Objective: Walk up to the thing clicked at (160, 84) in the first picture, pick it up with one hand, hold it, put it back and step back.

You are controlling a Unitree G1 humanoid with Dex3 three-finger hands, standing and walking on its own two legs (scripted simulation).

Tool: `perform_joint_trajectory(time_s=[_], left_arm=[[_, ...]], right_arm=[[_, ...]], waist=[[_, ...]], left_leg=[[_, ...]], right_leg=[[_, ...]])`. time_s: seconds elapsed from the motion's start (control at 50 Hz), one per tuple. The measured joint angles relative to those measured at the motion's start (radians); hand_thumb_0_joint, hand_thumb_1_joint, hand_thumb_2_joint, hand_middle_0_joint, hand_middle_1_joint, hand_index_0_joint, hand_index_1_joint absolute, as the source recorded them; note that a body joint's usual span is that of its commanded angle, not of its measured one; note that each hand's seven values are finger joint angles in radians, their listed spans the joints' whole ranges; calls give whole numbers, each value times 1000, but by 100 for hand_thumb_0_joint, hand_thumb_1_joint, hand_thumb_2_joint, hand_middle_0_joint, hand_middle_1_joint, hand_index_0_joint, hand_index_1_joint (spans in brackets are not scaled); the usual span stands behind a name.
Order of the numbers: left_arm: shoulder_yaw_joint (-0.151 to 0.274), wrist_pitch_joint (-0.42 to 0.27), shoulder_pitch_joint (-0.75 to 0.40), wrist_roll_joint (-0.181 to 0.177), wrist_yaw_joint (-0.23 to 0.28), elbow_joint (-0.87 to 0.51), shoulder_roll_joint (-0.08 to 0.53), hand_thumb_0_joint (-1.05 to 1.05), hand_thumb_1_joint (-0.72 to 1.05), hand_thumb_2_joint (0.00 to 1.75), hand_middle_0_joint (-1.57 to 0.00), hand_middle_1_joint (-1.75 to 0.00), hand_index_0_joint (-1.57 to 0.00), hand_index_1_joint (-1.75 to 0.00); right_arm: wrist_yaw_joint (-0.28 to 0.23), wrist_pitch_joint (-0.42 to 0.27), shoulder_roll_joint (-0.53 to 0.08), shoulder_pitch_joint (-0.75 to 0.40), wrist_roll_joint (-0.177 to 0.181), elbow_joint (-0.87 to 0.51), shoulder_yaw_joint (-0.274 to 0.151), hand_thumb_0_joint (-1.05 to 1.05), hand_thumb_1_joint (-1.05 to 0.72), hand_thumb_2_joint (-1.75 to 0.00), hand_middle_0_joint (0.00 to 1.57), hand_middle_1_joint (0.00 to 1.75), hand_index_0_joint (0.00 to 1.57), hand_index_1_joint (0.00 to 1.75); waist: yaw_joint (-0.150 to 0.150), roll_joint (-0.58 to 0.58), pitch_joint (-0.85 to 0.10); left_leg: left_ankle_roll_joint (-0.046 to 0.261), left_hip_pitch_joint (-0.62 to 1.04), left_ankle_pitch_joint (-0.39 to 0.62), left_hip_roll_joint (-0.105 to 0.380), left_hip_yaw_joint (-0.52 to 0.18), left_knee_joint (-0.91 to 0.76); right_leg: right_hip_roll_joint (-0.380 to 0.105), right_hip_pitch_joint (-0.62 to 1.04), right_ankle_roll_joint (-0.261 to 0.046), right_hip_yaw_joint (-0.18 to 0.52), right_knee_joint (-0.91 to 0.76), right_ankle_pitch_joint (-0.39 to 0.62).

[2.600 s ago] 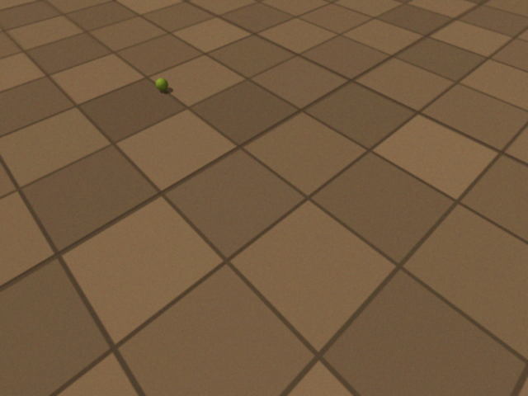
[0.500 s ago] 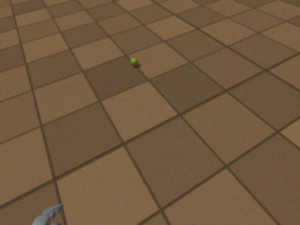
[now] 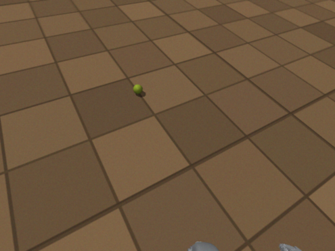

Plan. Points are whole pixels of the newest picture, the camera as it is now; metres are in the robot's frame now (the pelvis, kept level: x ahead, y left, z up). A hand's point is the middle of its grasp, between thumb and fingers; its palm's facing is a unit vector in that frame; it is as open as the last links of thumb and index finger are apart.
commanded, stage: walk up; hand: left
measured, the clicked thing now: (137, 89) +1.46 +0.21 -0.73
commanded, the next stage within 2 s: none
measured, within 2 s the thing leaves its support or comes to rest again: neither
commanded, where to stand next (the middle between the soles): +1.06 -0.03 m, yaw +0 degrees
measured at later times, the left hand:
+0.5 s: hand (93, 183) +0.32 +0.22 -0.12, palm faces -0.01 -0.92 -0.39, open 7.3 cm
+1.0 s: hand (103, 123) +0.56 +0.24 -0.14, palm faces -0.07 -0.93 -0.35, open 7.3 cm
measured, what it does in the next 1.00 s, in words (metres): walks ahead: right foot, then left foot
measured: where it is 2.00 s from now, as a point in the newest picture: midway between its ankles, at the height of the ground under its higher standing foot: (167, 150)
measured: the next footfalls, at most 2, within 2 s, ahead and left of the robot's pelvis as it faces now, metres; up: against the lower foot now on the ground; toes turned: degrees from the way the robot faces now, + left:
right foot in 0.22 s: +0.29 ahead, -0.17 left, +0.00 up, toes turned -6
left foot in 0.66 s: +0.50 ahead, +0.09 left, +0.00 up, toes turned +6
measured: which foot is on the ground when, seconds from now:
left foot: down 0.00-0.24, up 0.26-0.64, down 0.66-1.00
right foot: up 0.00-0.20, down 0.22-0.68, up 0.70-1.00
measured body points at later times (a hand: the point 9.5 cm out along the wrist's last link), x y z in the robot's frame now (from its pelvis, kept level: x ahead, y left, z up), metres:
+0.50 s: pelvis +0.26 -0.06 +0.00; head +0.27 -0.08 +0.45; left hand +0.32 +0.26 -0.09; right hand +0.34 -0.38 -0.12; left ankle +0.35 +0.10 -0.69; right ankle +0.25 -0.17 -0.74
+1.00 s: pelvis +0.49 -0.04 +0.00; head +0.50 -0.04 +0.45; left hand +0.57 +0.28 -0.11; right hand +0.53 -0.37 -0.11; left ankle +0.46 +0.09 -0.74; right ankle +0.61 -0.20 -0.71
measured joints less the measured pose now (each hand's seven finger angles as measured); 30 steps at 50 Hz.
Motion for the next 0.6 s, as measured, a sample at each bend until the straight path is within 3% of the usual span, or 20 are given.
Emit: perform_joint_trajectory(time_s=[0.1, 0.2, 0.22, 0.24, 0.26, 0.3, 0.34, 0.4, 0.5, 0.6], left_arm=[[5, 9, -44, 13, -27, -14, -8, 0, 91, 90, -21, -30, -20, -30], [17, 2, -76, 16, -36, -11, -10, 0, 91, 90, -21, -30, -21, -30], [21, -5, -81, 17, -32, -11, -10, 0, 91, 90, -21, -30, -21, -30], [28, -13, -94, 18, -25, -11, -20, 0, 91, 90, -21, -30, -21, -30], [29, -21, -101, 16, -18, -18, -27, 0, 91, 90, -21, -30, -21, -30], [20, -32, -101, 7, -9, -36, -43, 0, 91, 90, -21, -30, -21, -30], [9, -35, -90, -1, -1, -44, -61, 0, 91, 90, -21, -30, -21, -30], [-1, -36, -56, -2, 6, -45, -74, 0, 91, 90, -21, -30, -21, -30], [1, -33, 2, 8, 6, -42, -61, 0, 91, 90, -21, -30, -21, -30], [11, -28, 47, 12, 6, -41, -30, 0, 90, 90, -21, -30, -21, -30]], right_arm=[[4, 2, -20, 61, -3, 17, -1, 1, -90, -90, 20, 30, 21, 30], [0, 20, -48, 104, -4, 40, -13, 1, -90, -90, 20, 30, 21, 30], [-4, 23, -54, 113, -4, 43, -15, 1, -90, -90, 20, 30, 21, 30], [-10, 30, -60, 110, -5, 52, -18, 1, -90, -90, 20, 30, 21, 30], [-15, 39, -60, 102, -2, 61, -19, 1, -90, -90, 20, 30, 20, 30], [-20, 53, -58, 78, 0, 77, -13, 1, -90, -90, 20, 30, 20, 30], [-19, 55, -61, 56, 7, 82, -9, 1, -90, -90, 20, 30, 20, 30], [-5, 47, -60, 28, 3, 67, -8, 1, -90, -90, 20, 30, 20, 30], [20, 50, -51, 0, -14, 49, -15, 1, -90, -90, 20, 30, 20, 30], [32, 50, -42, -18, -20, 52, -20, 1, -90, -90, 20, 30, 20, 30]], waist=[[-29, 22, 3], [-47, 54, -12], [-47, 67, -16], [-44, 96, -8], [-39, 108, -2], [-24, 112, 3], [-13, 126, 3], [-1, 140, -5], [14, 135, -12], [36, 110, -4]], left_leg=[[-15, 113, -54, 1, 1, -59], [-55, 194, -181, 24, 0, -2], [-52, 192, -225, 39, -7, 55], [-33, 167, -253, 70, -24, 155], [-18, 120, -256, 71, -60, 289], [-2, 9, -240, 32, -106, 533], [7, -87, -170, 18, -118, 635], [2, -197, -87, 34, -115, 589], [-28, -290, -4, 67, -104, 353], [-20, -261, 93, 71, -88, 134]], right_leg=[[-42, -62, 15, -19, -252, 128], [-25, 14, -2, -52, -437, 227], [-10, 39, -3, -60, -446, 231], [12, 45, -1, -77, -406, 202], [20, 49, -1, -86, -368, 165], [20, 80, -7, -87, -358, 124], [26, 138, -10, -92, -408, 119], [42, 218, -14, -99, -498, 123], [64, 316, -17, -112, -582, 94], [70, 394, 10, -124, -567, 5]])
